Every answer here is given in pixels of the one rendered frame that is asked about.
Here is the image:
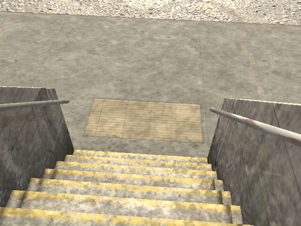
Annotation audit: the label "stairs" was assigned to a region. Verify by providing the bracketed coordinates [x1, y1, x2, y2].
[0, 150, 254, 226]

